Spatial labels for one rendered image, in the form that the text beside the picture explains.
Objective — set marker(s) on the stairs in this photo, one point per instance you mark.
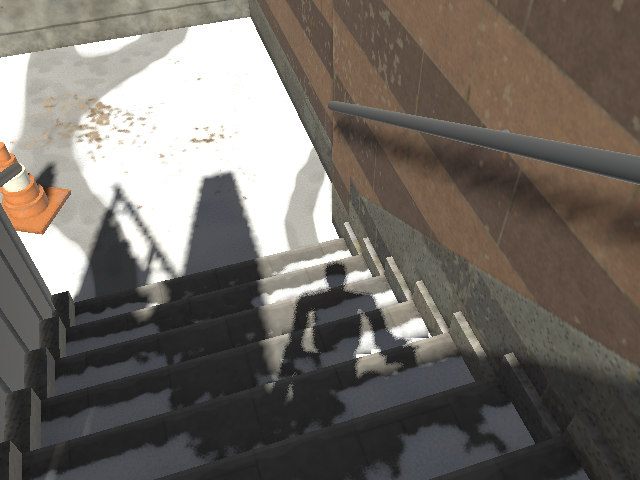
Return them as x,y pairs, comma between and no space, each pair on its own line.
294,366

